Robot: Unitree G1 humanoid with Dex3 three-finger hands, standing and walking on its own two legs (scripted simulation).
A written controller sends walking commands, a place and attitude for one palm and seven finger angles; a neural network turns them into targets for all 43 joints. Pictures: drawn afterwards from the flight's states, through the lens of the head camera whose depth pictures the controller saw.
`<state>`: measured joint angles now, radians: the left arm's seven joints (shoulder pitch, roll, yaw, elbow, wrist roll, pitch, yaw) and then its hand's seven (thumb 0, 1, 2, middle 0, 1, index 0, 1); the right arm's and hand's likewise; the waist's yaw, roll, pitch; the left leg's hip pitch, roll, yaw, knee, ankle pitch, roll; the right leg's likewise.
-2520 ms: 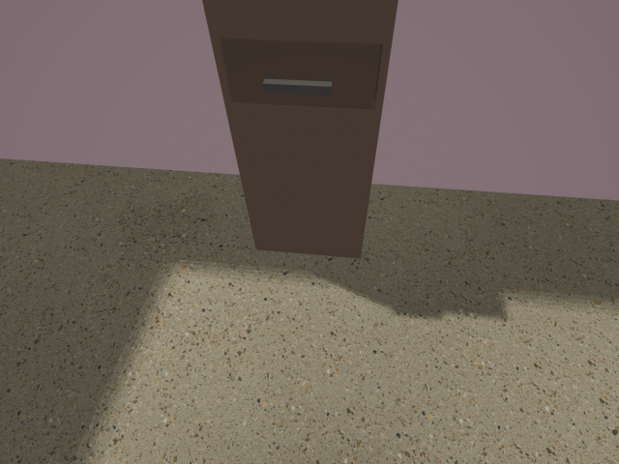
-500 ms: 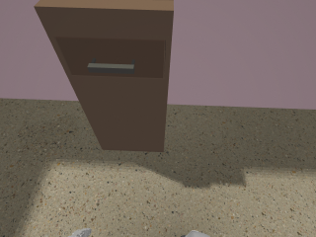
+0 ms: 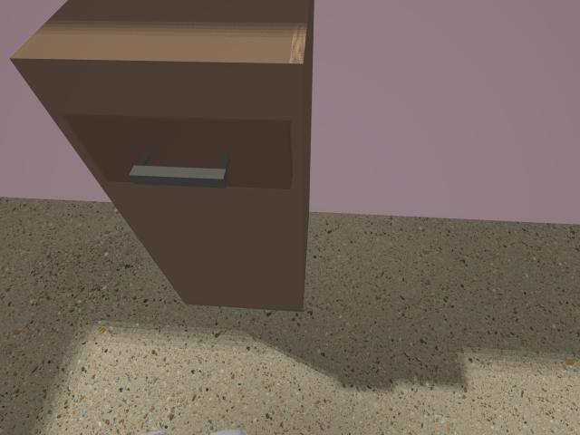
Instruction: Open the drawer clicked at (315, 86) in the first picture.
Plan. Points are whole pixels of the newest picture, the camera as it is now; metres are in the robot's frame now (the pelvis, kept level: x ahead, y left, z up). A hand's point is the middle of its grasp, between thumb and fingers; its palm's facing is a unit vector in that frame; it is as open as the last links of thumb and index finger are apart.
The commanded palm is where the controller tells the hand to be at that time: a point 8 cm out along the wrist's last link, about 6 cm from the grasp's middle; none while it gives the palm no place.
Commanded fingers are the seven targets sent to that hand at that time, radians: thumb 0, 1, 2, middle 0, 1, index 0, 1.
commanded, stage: come to a stop and stand still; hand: left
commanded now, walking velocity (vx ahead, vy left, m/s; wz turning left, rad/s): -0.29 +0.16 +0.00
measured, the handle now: (182, 167) +0.54 +0.22 +0.00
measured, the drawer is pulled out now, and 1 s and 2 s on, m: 0.00 0.00 0.00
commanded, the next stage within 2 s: look again from close up in 1.66 s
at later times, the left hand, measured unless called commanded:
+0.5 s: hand out of the picture +0.06 +0.23 -0.17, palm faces -0.04 -0.95 -0.31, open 7.4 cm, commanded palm none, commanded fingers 0.00 0.90 0.90 -0.20 -0.30 -0.20 -0.30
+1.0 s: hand out of the picture -0.02 +0.16 -0.17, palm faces -0.04 -0.98 -0.20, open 7.3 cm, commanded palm none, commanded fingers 0.00 0.90 0.90 -0.20 -0.30 -0.20 -0.30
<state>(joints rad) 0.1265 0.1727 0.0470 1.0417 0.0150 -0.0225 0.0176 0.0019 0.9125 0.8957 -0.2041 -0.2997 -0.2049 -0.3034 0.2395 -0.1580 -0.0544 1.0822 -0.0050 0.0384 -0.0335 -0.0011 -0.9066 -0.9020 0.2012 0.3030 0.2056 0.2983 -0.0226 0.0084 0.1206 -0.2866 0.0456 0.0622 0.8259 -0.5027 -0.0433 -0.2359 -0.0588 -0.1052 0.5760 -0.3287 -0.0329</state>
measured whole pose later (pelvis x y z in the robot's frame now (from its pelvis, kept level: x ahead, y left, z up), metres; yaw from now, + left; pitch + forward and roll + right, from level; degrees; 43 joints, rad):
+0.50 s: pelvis -0.01 +0.02 -0.02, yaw -4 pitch -2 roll +2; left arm 0.25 0.21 0.01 0.94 0.03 0.02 0.03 0.00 0.91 0.90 -0.20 -0.30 -0.20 -0.30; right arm 0.20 -0.20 -0.05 0.85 -0.02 0.03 -0.01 0.00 -0.91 -0.90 0.20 0.30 0.20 0.30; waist 0.00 0.03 0.02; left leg -0.32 0.00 0.10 0.69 -0.33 0.02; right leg -0.36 -0.04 -0.02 0.74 -0.33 -0.02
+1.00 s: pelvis -0.02 -0.01 +0.00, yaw -3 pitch +0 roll +1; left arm 0.33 0.13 0.00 1.08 0.01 0.01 0.02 0.00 0.91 0.90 -0.20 -0.30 -0.20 -0.30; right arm 0.43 -0.15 -0.01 1.07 -0.03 0.00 -0.02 0.00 -0.91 -0.90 0.20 0.30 0.20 0.30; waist -0.02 0.02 -0.01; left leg -0.28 0.03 0.06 0.50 -0.22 -0.02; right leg -0.31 0.01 -0.04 0.56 -0.24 -0.05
